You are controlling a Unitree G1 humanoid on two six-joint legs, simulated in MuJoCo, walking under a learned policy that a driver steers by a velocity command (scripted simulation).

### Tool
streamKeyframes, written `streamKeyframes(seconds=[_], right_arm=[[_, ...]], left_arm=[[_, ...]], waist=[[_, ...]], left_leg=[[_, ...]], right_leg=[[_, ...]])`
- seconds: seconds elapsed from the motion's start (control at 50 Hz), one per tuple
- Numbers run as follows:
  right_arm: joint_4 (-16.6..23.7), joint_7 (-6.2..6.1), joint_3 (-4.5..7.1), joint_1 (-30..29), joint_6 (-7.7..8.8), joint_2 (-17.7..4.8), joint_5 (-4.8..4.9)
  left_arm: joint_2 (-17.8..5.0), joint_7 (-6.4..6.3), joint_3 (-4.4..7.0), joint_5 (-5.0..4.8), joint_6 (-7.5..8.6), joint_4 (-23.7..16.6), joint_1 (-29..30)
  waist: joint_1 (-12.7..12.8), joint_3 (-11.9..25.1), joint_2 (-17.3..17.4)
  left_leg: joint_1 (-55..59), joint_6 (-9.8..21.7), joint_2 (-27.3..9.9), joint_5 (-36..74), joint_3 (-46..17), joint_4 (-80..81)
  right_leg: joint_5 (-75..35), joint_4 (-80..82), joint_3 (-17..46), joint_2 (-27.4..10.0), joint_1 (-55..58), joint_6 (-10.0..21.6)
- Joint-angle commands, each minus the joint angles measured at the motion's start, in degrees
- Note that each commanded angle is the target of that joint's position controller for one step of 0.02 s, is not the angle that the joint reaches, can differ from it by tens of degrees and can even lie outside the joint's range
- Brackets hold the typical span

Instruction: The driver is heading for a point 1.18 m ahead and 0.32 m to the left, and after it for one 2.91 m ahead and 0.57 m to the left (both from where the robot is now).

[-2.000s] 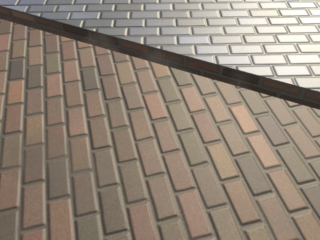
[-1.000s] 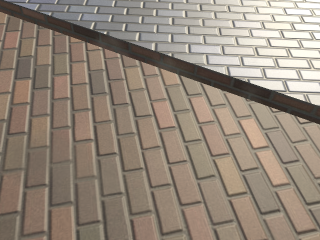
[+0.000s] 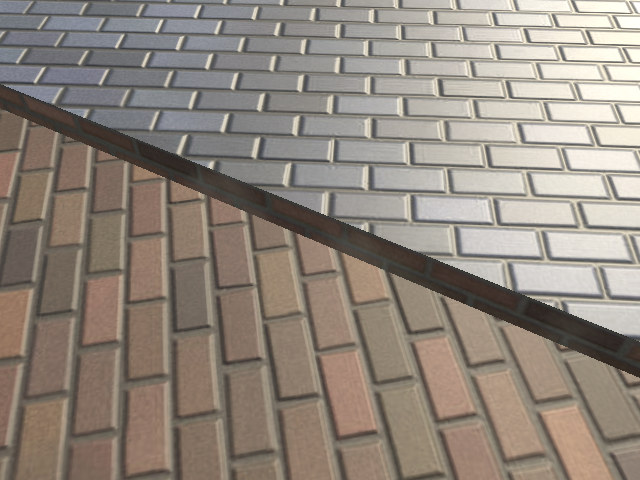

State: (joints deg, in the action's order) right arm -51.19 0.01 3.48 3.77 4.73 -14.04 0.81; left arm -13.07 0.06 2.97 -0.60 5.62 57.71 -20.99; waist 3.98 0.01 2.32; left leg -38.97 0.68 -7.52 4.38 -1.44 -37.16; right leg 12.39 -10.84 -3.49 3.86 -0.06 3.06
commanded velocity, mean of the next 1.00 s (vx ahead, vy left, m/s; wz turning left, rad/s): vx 0.50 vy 0.00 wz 0.18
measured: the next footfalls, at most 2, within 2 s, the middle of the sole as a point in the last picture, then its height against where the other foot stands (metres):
left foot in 0.14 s outside the picture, level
right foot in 0.72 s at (400, 440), level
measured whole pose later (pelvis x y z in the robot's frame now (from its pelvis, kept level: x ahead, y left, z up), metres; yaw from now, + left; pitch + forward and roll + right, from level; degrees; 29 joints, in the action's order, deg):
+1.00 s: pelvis +0.55 +0.01 +0.00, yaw +13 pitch +1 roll -2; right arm -48.3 -0.4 5.6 9.9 2.0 -16.6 1.5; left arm -14.5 -0.4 4.5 0.9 6.3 56.2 -16.1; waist 2.6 -0.8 2.6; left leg -39.6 1.5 -7.3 -8.6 -3.2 -57.8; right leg 10.6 -15.5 -10.6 0.5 -5.9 1.7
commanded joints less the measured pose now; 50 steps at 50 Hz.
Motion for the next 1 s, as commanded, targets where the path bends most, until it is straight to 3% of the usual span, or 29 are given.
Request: streamKeyframes(seconds=[0.02, 0.06, 0.1, 0.12, 0.14, 0.16, 0.18, 0.2, 0.22, 0.24, 0.26, 0.28, 0.32, 0.4, 0.5, 0.6, 0.66, 0.68, 0.7, 0.72, 0.74, 0.76, 0.78, 0.8, 0.82, 0.84, 0.88, 0.94, 1.0], right_arm=[[5.0, 1.02, -0.02, -7.6, 0.98, -2.7, 0.41], [6.1, 1.75, 0.07, -8.3, 1.36, -3.5, 0.53], [5.7, 2.08, 0.81, -4.6, 1.73, -5.5, 0.59], [4.1, 1.98, 1.77, 1.3, 1.83, -7.1, 0.47], [1.0, 1.57, 3.31, 11.5, 1.80, -10.2, 0.27], [-0.8, 0.94, 4.45, 21.6, 1.50, -15.1, -0.42], [-1.8, 1.66, 4.44, 22.6, 1.49, -16.7, -0.90], [-1.1, 1.81, 2.90, 20.4, 1.70, -10.8, -0.34], [0.0, 1.65, 2.14, 15.5, 1.83, -8.3, -0.18], [1.1, 1.71, 1.63, 10.8, 1.85, -7.3, -0.56], [1.3, 1.86, 1.24, 8.4, 1.89, -5.8, -1.03], [1.0, 1.95, 0.85, 7.8, 2.01, -4.8, -1.56], [-0.1, 1.83, 0.95, 9.4, 2.26, -5.2, -1.32], [-1.5, 0.45, 1.45, 13.0, 1.96, -7.5, -1.06], [-2.7, -0.36, 1.30, 16.9, 1.31, -7.9, -0.52], [-4.7, -0.67, 1.71, 21.6, 0.02, -8.4, 0.19], [-4.4, -1.13, 2.42, 19.8, -0.68, -9.7, 0.45], [-3.9, -1.13, 2.51, 18.3, -0.86, -10.0, 0.45], [-3.2, -1.00, 2.00, 17.4, -0.93, -8.6, 0.12], [-1.2, -0.91, 0.97, 16.8, -0.89, -6.1, -0.73], [-0.5, -0.55, -1.02, 24.6, 0.30, 1.8, 0.20], [-1.3, -0.54, 0.43, 21.9, 1.07, -4.9, 1.60], [0.3, -0.61, 1.32, 16.9, 1.29, -7.9, 2.32], [0.6, -0.94, 1.40, 14.7, 1.06, -7.5, 2.01], [0.9, -1.15, 1.82, 13.3, 0.60, -7.0, 1.21], [0.8, -1.06, 2.08, 14.5, -0.22, -5.8, 1.14], [1.5, -0.76, 1.95, 14.9, -1.76, -3.3, 1.29], [3.9, -0.68, 2.17, 11.7, -2.86, -3.3, 0.72], [5.8, 0.19, 2.05, 7.5, -2.59, -3.2, 0.47]], left_arm=[[-9.3, -0.45, 1.94, -0.46, -0.12, -0.9, -3.1], [-9.9, -0.68, 2.32, -0.59, -0.72, -0.5, -3.3], [-10.8, -0.88, 2.70, -0.63, -1.28, -0.8, -1.5], [-10.9, -0.89, 2.67, -0.61, -1.60, -1.1, 0.1], [-9.3, -0.88, 2.03, -0.27, -1.79, -1.6, 0.5], [-6.8, -0.87, 0.90, 1.11, -1.64, -3.1, -1.0], [0.6, -0.13, -1.00, 0.10, -0.18, -2.8, -8.1], [-6.5, 0.07, 0.44, -1.41, 1.08, -2.5, -3.5], [-8.9, 0.21, 1.05, -2.24, 1.79, -4.2, 2.1], [-8.6, -0.25, 1.09, -1.85, 1.83, -4.6, 4.6], [-8.1, -0.61, 1.55, -0.91, 1.40, -4.7, 5.8], [-7.2, -0.60, 1.68, -0.71, 0.60, -4.5, 4.5], [-5.2, -0.68, 1.60, -0.60, -0.68, -4.2, 3.2], [-5.3, -0.83, 1.86, 0.23, -1.40, -6.8, 10.6], [-3.8, 0.00, 1.20, -0.07, -0.81, -9.4, 19.7], [-4.3, 1.39, 0.77, -0.43, 0.42, -12.5, 27.6], [-6.8, 1.94, 1.46, -0.66, 1.47, -12.4, 24.5], [-8.4, 1.78, 2.24, -0.61, 1.77, -11.3, 19.9], [-11.1, 1.31, 3.63, -0.38, 1.92, -8.6, 10.8], [-15.3, 0.64, 4.69, 0.78, 1.99, -6.9, 0.0], [-19.2, 0.78, 5.49, 1.19, 1.50, -5.6, -3.3], [-12.7, 0.71, 3.83, 0.88, 1.44, -6.2, -2.4], [-9.6, 0.43, 2.87, 0.56, 1.50, -7.1, 2.3], [-8.2, 0.39, 2.32, 0.68, 1.48, -7.6, 6.4], [-6.7, 0.48, 1.93, 0.86, 1.47, -7.6, 9.4], [-5.9, 0.48, 1.65, 1.36, 1.56, -7.4, 10.9], [-6.1, 0.31, 1.88, 1.34, 1.72, -6.7, 11.3], [-8.4, -0.45, 2.66, 1.49, 1.89, -5.9, 10.6], [-9.6, -1.08, 3.00, 1.45, 1.52, -5.6, 9.7]], waist=[[0.6, -5.4, -5.3], [-0.2, -5.3, -5.9], [-3.0, -2.8, -7.2], [-6.5, 0.8, -7.4], [-10.7, 7.3, -6.1], [-12.7, 16.3, 3.2], [-8.0, 22.1, 17.7], [-9.8, 17.9, 9.8], [-9.2, 10.5, 6.4], [-7.2, 6.8, 0.8], [-5.7, 3.8, -0.3], [-3.9, 3.4, 1.3], [-2.9, 2.4, 1.8], [-3.9, -0.9, 0.1], [-6.6, -3.0, 0.9], [-8.6, -5.4, 1.0], [-5.4, -3.5, 3.1], [-2.6, -0.8, 3.6], [1.5, 5.2, 2.9], [5.1, 14.7, -2.6], [1.0, 22.7, -19.7], [2.6, 21.3, -15.4], [2.2, 12.8, -12.4], [0.5, 8.2, -8.0], [-1.1, 4.5, -6.9], [-3.1, 3.0, -8.3], [-4.4, 1.1, -8.4], [-4.8, -1.0, -6.3], [-3.9, -2.0, -5.6]], left_leg=[[-0.3, 0.5, 1.8, 0.0, 1.5, 4.9], [-0.1, 1.9, 2.3, -4.0, 1.2, 6.9], [6.4, 3.6, 4.2, -8.2, 2.6, 8.3], [14.9, 4.8, 6.3, -8.4, 4.5, 9.3], [29.5, 6.7, 6.3, -7.3, 4.1, 8.4], [46.8, 10.5, -6.3, -7.6, -11.3, 7.9], [62.0, 19.2, -16.1, -19.1, -39.2, 17.5], [59.1, 16.4, -13.9, -24.4, -38.3, 20.1], [51.6, 13.8, -12.1, -20.8, -29.0, 20.6], [43.0, 12.7, -10.2, -13.9, -22.5, 21.9], [36.4, 12.2, -8.1, -9.2, -17.5, 23.6], [33.0, 11.8, -6.8, -7.3, -14.6, 25.2], [30.1, 12.6, -5.6, -4.3, -11.0, 27.7], [31.4, 12.8, -5.4, -0.5, -7.2, 30.2], [33.4, 10.5, -3.1, -2.2, -2.2, 31.3], [40.4, 10.8, -5.6, -1.3, -5.1, 26.8], [41.5, 9.5, -7.1, 3.7, -7.5, 22.2], [40.7, 8.6, -5.9, 11.2, -6.9, 17.5], [36.8, 6.9, -2.5, 14.6, -4.9, 7.5], [25.1, 4.7, 1.9, 0.6, -2.0, -10.0], [3.0, 1.2, 10.9, -35.2, -0.4, -29.3], [-2.5, 1.5, 8.0, -38.3, -7.2, -36.8], [-5.9, 2.1, 5.4, -33.4, -6.2, -38.0], [-3.8, 2.1, 2.5, -28.2, -4.8, -36.6], [-1.2, 2.0, 0.9, -25.0, -4.5, -33.7], [2.2, 2.0, -0.6, -22.9, -4.9, -32.0], [3.7, 1.9, -1.6, -21.2, -4.2, -30.0], [0.0, 1.0, -2.0, -15.1, -4.5, -25.2], [-0.8, 0.4, -1.4, -6.5, -3.1, -16.4]], right_leg=[[-12.0, 2.6, 6.9, -16.6, -0.9, 8.5], [-14.7, 0.1, 7.6, -18.7, 3.1, 7.8], [-24.9, -4.6, 7.3, -19.2, 4.9, 6.4], [-34.5, -11.6, 5.6, -17.5, 4.1, 5.3], [-36.3, -23.7, 3.1, -14.2, -1.0, 3.6], [-16.6, -43.8, 0.2, -9.9, -13.9, 1.3], [20.2, -60.0, 5.1, 0.3, -35.1, -1.1], [20.1, -66.1, 11.1, -3.3, -41.4, 0.0], [14.4, -65.9, 9.6, -6.1, -44.0, 1.1], [8.9, -63.2, 8.2, -9.2, -41.2, 1.0], [5.8, -59.7, 7.8, -10.9, -38.7, 0.7], [3.7, -57.8, 8.2, -12.3, -35.3, 0.6], [2.4, -54.5, 7.5, -12.9, -33.7, 0.0], [-6.7, -43.8, 6.8, -13.3, -40.9, -2.3], [-18.4, -27.9, 4.3, -10.8, -39.5, -2.6], [-14.8, -19.4, 4.5, -8.6, -40.0, -2.3], [-10.2, -16.4, 4.6, -6.9, -32.0, -1.0], [-9.2, -15.3, 3.3, -5.4, -24.6, -0.1], [-9.9, -15.8, 3.1, -5.4, -11.2, 1.7], [-8.8, -18.0, 13.7, -15.8, 6.9, 5.3], [-0.7, -12.0, 39.5, -29.5, 25.5, 13.8], [6.6, -7.9, 42.8, -27.9, 23.2, 12.5], [5.4, -6.9, 33.2, -26.1, 15.7, 9.5], [1.0, -5.2, 26.3, -24.3, 7.2, 8.0], [-2.7, -3.1, 20.9, -22.3, -0.2, 7.1], [-4.4, -1.1, 16.6, -20.9, -4.8, 6.5], [-6.9, 1.9, 11.4, -20.3, -9.0, 7.1], [-11.1, 4.1, 5.5, -20.6, -9.5, 8.0], [-13.5, 4.6, -0.5, -19.4, -7.8, 6.9]])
